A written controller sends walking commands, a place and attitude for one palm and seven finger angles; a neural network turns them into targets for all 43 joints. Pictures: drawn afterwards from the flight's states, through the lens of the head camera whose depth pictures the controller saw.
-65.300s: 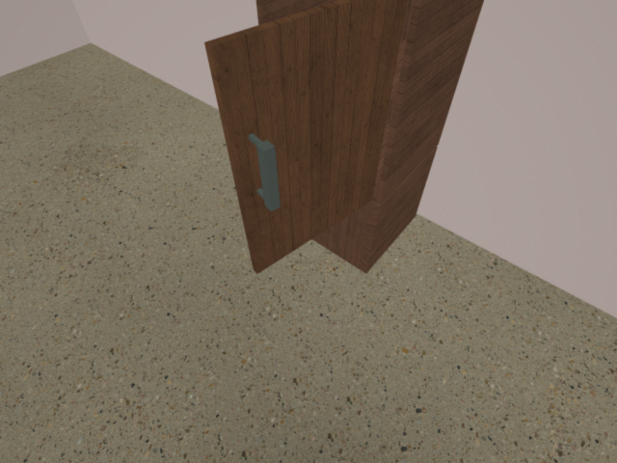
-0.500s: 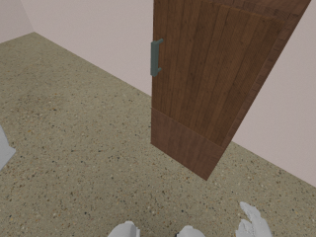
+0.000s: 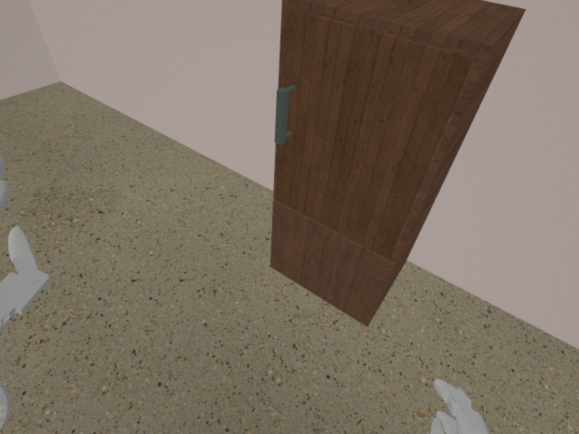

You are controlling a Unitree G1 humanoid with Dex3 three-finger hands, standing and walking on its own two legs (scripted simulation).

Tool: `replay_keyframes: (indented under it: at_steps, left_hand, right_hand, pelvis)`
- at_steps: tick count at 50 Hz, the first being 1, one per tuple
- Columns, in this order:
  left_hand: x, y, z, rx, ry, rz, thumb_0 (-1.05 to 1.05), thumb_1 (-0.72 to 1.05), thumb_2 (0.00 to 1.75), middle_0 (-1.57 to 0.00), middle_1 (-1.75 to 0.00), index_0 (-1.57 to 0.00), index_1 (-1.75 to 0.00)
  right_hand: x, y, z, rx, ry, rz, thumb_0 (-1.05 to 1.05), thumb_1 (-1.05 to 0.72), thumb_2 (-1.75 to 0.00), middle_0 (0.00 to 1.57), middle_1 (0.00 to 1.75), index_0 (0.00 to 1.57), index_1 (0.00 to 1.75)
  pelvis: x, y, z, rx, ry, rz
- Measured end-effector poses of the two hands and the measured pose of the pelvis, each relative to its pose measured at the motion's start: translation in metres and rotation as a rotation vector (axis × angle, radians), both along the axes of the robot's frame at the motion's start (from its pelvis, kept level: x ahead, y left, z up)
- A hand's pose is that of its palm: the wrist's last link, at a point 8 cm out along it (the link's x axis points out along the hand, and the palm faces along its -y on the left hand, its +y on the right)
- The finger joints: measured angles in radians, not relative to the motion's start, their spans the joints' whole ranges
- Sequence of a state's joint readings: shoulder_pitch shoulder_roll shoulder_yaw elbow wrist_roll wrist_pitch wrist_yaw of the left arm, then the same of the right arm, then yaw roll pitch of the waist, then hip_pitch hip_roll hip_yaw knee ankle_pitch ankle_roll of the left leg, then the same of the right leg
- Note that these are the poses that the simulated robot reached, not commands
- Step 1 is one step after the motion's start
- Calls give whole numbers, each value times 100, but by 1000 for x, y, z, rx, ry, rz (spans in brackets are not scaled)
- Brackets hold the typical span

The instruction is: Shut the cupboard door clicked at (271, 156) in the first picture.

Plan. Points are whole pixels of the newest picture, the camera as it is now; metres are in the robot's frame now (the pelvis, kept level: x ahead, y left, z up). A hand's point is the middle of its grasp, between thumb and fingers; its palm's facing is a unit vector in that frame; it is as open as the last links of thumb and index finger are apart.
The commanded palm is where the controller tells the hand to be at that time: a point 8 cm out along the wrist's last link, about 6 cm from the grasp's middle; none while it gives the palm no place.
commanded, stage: stop stepping back and stand still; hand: left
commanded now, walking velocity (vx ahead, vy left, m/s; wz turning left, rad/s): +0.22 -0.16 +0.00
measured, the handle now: (286, 114) +0.90 +0.06 +0.02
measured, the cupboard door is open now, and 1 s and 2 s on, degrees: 0 0 0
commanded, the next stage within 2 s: let the arm hang, fingers relaxed in 0.46 s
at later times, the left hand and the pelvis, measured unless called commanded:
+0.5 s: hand (42, 301) +0.19 +0.26 +0.18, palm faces +0.44 -0.82 -0.37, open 7.4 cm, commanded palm +0.13 +0.30 +0.19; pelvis -0.02 +0.00 +0.01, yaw -3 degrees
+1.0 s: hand out of the picture -0.03 +0.23 -0.16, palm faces -0.02 -0.98 -0.20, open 7.0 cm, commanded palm none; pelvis -0.02 +0.04 +0.02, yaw -3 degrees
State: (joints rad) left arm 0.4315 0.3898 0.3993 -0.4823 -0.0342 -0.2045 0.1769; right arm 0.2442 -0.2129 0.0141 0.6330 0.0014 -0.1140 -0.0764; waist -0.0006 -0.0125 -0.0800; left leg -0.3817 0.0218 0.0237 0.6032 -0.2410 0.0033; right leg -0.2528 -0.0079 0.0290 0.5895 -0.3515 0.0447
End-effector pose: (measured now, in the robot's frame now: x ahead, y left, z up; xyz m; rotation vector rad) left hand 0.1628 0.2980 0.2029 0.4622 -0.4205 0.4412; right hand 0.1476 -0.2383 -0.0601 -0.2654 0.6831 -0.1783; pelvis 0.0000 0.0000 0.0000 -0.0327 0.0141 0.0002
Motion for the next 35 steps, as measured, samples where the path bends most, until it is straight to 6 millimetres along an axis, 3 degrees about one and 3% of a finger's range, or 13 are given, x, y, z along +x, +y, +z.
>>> replay_keyframes:
  at_steps: [4,8,13,17,22,28,29,31,33,35]
  left_hand:
    - [1,8,-5,-2,70,-16,1,89,90,-21,-30,-21,-30]
    - [-10,-4,-1,21,149,-47,1,89,90,-21,-30,-20,-30]
    - [-26,-23,3,89,165,-83,1,89,90,-21,-30,-21,-30]
    - [-31,-19,3,64,141,-53,1,89,90,-21,-30,-21,-30]
    - [-23,-7,-5,8,118,-8,1,89,90,-21,-30,-21,-30]
    - [-7,1,-11,12,106,-49,1,89,90,-21,-30,-21,-30]
    - [-1,4,-18,28,145,-62,1,89,90,-21,-30,-20,-30]
    - [17,10,-58,-12,346,-79,0,89,90,-20,-30,-20,-30]
    - [25,11,-119,-101,610,-76,0,90,90,-20,-30,-20,-30]
    - [17,5,-183,-193,882,-72,0,90,90,-20,-30,-19,-30]
  right_hand:
    - [-29,-3,10,6,-7,-80,2,-91,-89,21,30,20,30]
    - [-58,-3,16,25,10,-102,2,-91,-89,20,30,20,30]
    - [-82,-14,-3,32,67,-99,2,-91,-90,21,30,20,30]
    - [-98,-23,-16,42,140,-127,2,-91,-89,21,30,20,30]
    - [-102,-26,-19,19,170,-139,2,-91,-89,21,30,20,30]
    - [-76,-14,-15,-1,127,-145,2,-91,-90,20,30,20,30]
    - [-70,-10,-15,10,116,-122,2,-91,-90,20,30,20,30]
    - [-57,-4,-22,34,127,-65,2,-91,-90,20,30,20,30]
    - [-47,2,-31,50,148,-30,2,-91,-90,20,30,20,30]
    - [-42,8,-38,68,168,-15,1,-91,-90,20,30,20,30]
  pelvis:
    - [-16,2,8,18,-14,-29]
    - [-25,-2,19,10,-4,-45]
    - [-38,-8,12,27,-3,-62]
    - [-38,-7,12,30,-21,-75]
    - [-31,-3,12,40,-33,-63]
    - [-20,12,6,31,-39,-60]
    - [-19,15,6,31,-31,-62]
    - [-20,23,5,32,-17,-58]
    - [-23,29,2,39,-6,-57]
    - [-25,32,1,39,-3,-59]
